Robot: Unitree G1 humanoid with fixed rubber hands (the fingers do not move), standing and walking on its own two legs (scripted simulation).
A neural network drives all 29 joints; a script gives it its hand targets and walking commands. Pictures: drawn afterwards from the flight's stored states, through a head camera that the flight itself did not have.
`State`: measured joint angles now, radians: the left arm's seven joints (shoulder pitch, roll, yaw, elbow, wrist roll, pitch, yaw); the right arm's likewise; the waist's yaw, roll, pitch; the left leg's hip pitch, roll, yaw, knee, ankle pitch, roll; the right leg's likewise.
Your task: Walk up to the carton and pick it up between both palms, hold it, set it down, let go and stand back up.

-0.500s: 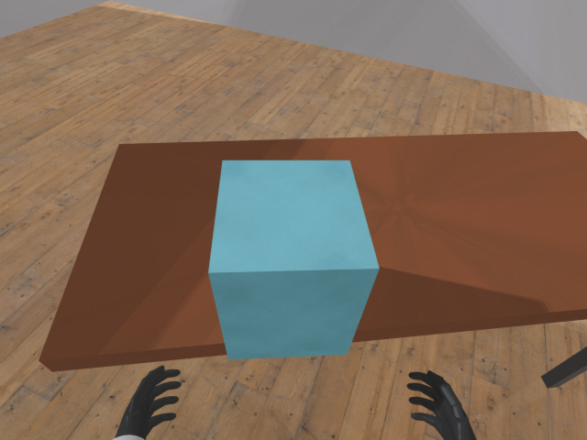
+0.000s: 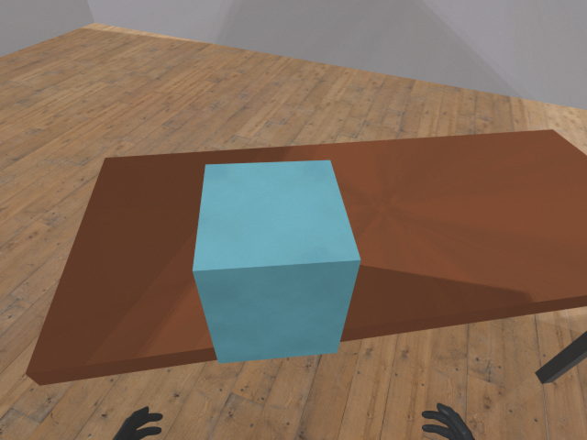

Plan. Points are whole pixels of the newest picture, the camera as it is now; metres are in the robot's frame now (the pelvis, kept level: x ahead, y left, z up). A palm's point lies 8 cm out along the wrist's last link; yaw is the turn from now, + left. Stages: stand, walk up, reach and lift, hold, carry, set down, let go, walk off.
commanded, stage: stand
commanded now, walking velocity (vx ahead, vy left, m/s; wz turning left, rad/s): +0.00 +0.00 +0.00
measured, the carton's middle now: (274, 262) +0.40 +0.05 +0.02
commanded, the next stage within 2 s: none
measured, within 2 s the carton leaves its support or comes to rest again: neither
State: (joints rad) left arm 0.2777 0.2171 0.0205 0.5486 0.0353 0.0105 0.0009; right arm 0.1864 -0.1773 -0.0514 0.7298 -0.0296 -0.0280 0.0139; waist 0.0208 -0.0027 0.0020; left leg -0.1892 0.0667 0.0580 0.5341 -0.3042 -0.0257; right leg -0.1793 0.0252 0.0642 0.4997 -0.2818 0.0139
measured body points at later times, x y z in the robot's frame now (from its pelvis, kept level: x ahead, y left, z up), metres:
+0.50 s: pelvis -0.03 +0.02 -0.01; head -0.04 +0.01 +0.44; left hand +0.06 +0.24 -0.14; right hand -0.06 -0.23 -0.16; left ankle -0.01 +0.13 -0.74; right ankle -0.01 -0.13 -0.74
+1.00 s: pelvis -0.04 +0.02 +0.00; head -0.05 +0.02 +0.45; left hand +0.04 +0.24 -0.14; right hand -0.07 -0.23 -0.16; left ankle -0.01 +0.13 -0.74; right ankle -0.01 -0.13 -0.74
